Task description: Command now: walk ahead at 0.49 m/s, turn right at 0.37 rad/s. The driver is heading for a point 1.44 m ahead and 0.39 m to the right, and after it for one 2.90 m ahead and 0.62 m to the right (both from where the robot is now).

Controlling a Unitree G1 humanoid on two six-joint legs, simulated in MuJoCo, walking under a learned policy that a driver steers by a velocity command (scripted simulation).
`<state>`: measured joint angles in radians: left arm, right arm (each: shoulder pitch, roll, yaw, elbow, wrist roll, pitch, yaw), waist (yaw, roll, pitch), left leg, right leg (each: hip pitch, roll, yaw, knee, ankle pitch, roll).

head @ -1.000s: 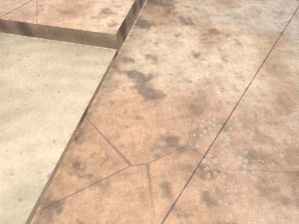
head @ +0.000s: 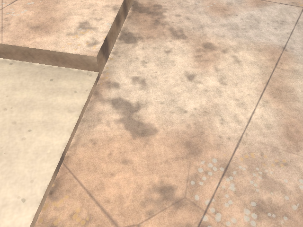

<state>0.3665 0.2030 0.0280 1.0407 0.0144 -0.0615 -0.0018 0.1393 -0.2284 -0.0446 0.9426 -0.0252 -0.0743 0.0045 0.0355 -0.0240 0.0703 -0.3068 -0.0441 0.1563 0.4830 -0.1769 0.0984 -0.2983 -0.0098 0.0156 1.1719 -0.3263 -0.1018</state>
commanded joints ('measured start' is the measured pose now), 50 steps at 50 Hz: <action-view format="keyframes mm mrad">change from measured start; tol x32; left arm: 1 50 53 23 -45 16 20 -17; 15 -396 29 6 -240 17 39 -56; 22 50 226 95 -132 38 26 -18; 50 104 193 64 -202 13 71 37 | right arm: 1 104 -41 -6 3 6 -30 -10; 50 139 -187 -9 -207 35 44 -31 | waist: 1 -8 74 -25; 50 -8 141 -292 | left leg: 1 128 306 -301 -340 12 71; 19 445 315 115 -5 1009 8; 21 319 307 122 381 820 -6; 23 -356 2 -20 1022 -388 -91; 45 -133 30 -175 130 -18 -73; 49 409 506 -674 -59 1069 228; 50 296 477 -676 -89 853 238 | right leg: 1 -184 -86 43 33 65 4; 20 -31 101 -196 -577 68 -110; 24 550 -325 641 -915 47 -343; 30 153 -129 172 -859 985 -187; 45 283 -93 285 -640 1009 -45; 47 189 -29 270 -476 904 8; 49 -64 233 107 -31 -354 69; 50 -85 176 153 65 -326 67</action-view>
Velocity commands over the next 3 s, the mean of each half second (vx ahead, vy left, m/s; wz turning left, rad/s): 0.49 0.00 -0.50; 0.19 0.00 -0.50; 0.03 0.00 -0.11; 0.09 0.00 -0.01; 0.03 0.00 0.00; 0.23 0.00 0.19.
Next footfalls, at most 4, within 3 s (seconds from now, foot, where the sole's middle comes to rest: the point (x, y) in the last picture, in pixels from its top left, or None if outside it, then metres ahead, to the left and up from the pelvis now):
0.42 right None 0.36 -0.11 -0.77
0.94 left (178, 188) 0.64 -0.08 -0.77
1.32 right None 0.43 -0.19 -0.77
2.18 right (219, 211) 0.54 -0.26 -0.77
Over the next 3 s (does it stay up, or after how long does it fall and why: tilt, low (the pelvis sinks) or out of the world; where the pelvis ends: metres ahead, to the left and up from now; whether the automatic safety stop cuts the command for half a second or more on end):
stays up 0.65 -0.22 0.00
